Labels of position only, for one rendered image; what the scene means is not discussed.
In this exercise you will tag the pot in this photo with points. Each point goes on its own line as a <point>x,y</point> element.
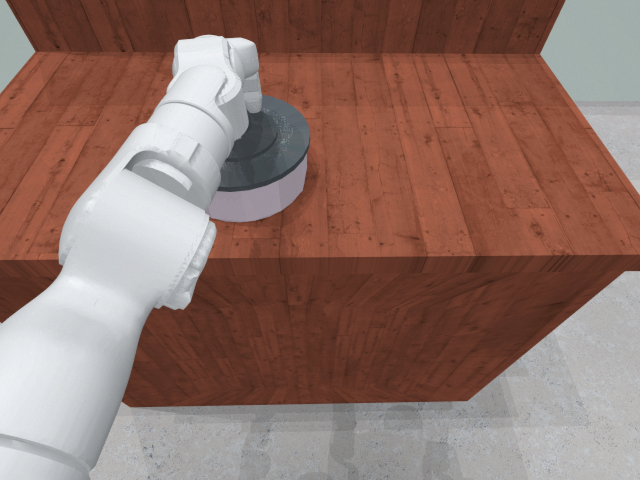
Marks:
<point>259,203</point>

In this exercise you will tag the left robot forearm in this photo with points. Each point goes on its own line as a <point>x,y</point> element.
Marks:
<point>190,134</point>

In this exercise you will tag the left robot upper arm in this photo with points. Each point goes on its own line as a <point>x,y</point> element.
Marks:
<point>67,355</point>

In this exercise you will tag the left robot hand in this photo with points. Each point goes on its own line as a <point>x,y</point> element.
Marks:
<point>251,87</point>

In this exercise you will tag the lid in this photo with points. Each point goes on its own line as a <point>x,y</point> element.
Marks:
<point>276,144</point>

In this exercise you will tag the table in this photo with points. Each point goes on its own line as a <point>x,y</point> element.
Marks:
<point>457,205</point>

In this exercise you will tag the knob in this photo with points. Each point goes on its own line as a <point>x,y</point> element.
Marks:
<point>249,126</point>

